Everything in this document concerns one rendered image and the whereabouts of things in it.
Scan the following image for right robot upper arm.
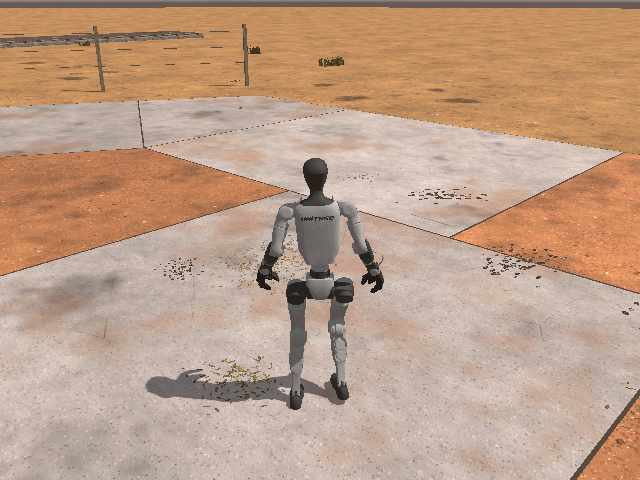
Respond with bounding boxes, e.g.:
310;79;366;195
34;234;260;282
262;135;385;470
338;200;369;255

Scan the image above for right robot forearm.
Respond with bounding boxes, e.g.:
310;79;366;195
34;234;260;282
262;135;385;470
359;239;380;276

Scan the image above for right robot foot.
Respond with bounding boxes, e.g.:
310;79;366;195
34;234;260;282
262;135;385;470
330;373;349;400

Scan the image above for left robot forearm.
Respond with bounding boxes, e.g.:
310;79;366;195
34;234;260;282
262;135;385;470
259;242;278;275

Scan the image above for right robot shin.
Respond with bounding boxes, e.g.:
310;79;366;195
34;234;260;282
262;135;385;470
330;319;347;387

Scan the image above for right robot hand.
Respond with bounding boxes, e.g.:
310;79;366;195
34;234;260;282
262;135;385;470
361;270;384;293

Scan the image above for left robot upper arm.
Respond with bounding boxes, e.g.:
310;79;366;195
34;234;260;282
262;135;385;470
269;202;296;258

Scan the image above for left robot hand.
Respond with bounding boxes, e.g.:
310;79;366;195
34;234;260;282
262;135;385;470
256;269;279;290

